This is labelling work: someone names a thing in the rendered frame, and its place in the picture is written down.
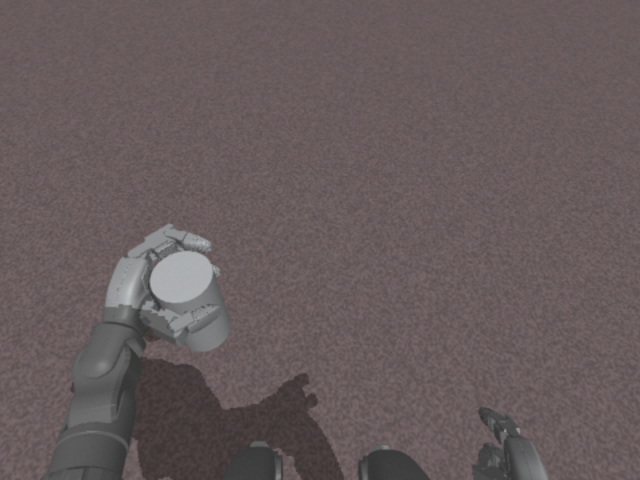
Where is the can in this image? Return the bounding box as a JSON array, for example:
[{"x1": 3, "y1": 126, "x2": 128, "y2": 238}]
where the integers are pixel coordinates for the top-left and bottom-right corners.
[{"x1": 150, "y1": 251, "x2": 231, "y2": 352}]

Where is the left robot arm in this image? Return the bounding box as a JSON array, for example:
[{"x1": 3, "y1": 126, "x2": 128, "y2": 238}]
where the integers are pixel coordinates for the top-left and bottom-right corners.
[{"x1": 39, "y1": 322, "x2": 146, "y2": 480}]

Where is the left robot hand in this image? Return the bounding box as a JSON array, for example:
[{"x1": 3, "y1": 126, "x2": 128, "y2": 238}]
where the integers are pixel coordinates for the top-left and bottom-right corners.
[{"x1": 102, "y1": 224, "x2": 222, "y2": 347}]

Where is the right robot hand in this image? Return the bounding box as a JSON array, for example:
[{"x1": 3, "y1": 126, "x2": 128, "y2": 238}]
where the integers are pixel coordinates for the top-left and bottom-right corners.
[{"x1": 472, "y1": 407, "x2": 549, "y2": 480}]

